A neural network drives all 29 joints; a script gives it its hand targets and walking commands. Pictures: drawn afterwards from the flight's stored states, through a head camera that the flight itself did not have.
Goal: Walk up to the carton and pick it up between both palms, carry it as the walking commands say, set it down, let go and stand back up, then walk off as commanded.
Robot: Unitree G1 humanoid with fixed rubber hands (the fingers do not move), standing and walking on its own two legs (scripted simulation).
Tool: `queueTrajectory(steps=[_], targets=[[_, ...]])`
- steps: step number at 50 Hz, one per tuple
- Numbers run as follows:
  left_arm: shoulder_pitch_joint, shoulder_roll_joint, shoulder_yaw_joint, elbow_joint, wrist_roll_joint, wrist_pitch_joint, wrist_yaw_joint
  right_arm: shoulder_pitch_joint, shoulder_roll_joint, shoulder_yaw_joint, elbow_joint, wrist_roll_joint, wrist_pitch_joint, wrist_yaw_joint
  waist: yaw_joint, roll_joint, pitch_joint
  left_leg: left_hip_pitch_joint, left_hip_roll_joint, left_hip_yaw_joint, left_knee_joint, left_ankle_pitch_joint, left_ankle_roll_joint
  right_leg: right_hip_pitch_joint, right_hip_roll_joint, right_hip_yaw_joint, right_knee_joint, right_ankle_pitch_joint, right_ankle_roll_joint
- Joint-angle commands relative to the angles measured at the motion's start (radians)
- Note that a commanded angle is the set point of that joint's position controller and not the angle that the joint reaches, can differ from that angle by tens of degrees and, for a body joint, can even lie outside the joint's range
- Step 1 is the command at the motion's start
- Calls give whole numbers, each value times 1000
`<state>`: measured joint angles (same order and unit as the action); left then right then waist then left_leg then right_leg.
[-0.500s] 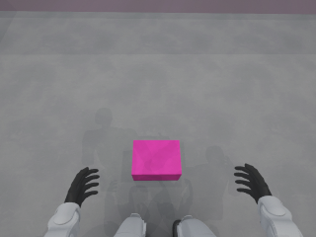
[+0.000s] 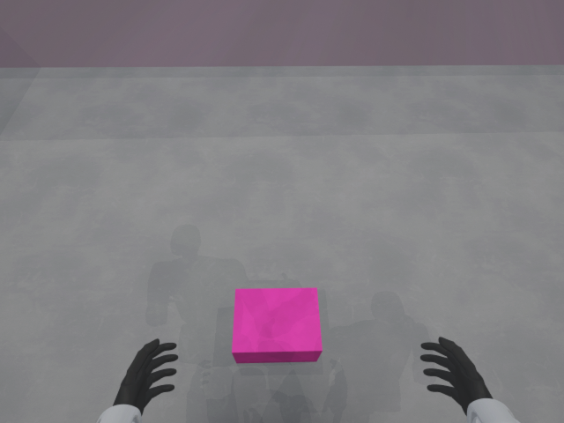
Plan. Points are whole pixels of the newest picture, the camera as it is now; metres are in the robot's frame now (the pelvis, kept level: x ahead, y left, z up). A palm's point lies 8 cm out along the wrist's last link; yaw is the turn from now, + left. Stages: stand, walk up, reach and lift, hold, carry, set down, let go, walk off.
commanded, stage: let go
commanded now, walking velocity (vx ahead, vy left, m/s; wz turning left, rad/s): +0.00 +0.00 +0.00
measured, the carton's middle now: (276, 325) +0.43 +0.03 -0.69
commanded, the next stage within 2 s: stand in 0.04 s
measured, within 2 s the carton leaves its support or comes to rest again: neither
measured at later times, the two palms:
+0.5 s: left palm out of the picture +0.09 +0.26 -0.09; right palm out of the picture +0.12 -0.25 -0.07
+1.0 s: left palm out of the picture +0.02 +0.27 -0.12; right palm out of the picture +0.03 -0.26 -0.09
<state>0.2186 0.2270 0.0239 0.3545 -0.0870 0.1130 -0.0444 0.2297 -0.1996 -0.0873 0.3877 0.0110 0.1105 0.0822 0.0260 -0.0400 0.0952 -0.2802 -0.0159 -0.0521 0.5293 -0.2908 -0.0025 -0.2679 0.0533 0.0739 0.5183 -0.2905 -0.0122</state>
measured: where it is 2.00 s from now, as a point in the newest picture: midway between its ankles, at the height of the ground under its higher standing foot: outside the picture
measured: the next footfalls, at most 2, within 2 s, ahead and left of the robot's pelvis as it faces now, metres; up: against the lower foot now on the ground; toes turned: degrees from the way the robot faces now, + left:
none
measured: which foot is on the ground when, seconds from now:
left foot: down 0.00-1.00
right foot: down 0.00-1.00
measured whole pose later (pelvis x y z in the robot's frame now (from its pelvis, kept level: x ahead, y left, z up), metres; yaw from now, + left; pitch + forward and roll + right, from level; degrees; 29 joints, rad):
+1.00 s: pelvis -0.06 +0.00 +0.00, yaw +0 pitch -2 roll +0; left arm 0.29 0.30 0.05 0.93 -0.08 -0.01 -0.02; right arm 0.35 -0.20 -0.08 0.78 -0.02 0.01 0.00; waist 0.02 -0.04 -0.19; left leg -0.27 -0.02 -0.05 0.54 -0.23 -0.01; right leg -0.27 0.05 0.07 0.54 -0.23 -0.02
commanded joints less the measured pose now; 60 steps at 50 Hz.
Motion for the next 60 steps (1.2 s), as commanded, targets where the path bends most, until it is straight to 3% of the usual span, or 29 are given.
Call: queueTrajectory(steps=[1,2,4,7,15,19,22,29,36,39,42,53,60], targets=[[90,119,42,-134,100,-26,4,83,-144,35,-70,0,-78,-32,-29,102,-401,270,-36,-5,-16,526,-26,192,-8,-24,-34,508,39],[-11,231,61,81,139,-65,37,9,-236,-34,105,-40,-87,-64,-12,70,-475,219,73,10,40,727,-23,197,-88,-17,39,653,10],[18,227,55,119,141,-91,50,2,-240,-36,110,-49,-96,-79,-11,74,-528,229,67,10,52,746,-10,219,-95,2,43,707,-2],[9,204,41,182,142,-110,51,-2,-229,-32,154,-60,-113,-84,-21,102,-487,221,71,14,27,734,-8,196,-89,3,32,675,-2],[-4,235,52,299,152,-148,62,-4,-236,-38,220,-68,-142,-94,-28,138,-351,129,84,-33,-54,265,23,67,-98,65,-55,280,-14],[-1,250,57,342,157,-164,63,-12,-257,-37,247,-74,-157,-94,-22,133,-248,55,97,-72,-98,147,32,17,-92,80,-77,169,-21],[-8,262,59,356,157,-173,61,-17,-258,-34,256,-74,-164,-89,-26,146,-210,6,97,-94,-130,-10,30,-10,-90,104,-95,52,-26],[-3,269,64,388,155,-180,50,-12,-270,-41,272,-82,-168,-87,-22,162,-113,-75,91,-125,-177,-232,34,-78,-82,125,-106,-87,-33],[20,275,67,420,152,-184,47,11,-273,-47,286,-77,-173,-90,-13,179,-75,-96,98,-144,-191,-249,41,-79,-84,131,-104,-96,-39],[17,290,69,434,152,-187,48,29,-270,-48,295,-73,-173,-92,-18,157,-52,-72,83,-123,-152,-180,42,-115,-101,163,-136,-121,-46],[24,294,70,448,150,-185,47,61,-272,-48,309,-71,-173,-93,-23,153,-37,-59,85,-128,-154,-191,47,-139,-100,169,-140,-140,-47],[66,288,71,503,143,-178,47,84,-278,-48,338,-63,-175,-100,-8,185,13,-85,102,-149,-197,-232,52,-122,-95,151,-122,-94,-43],[60,300,71,526,139,-178,48,89,-283,-48,350,-54,-176,-100,-11,180,26,-61,100,-140,-181,-177,52,-128,-110,169,-141,-79,-46]])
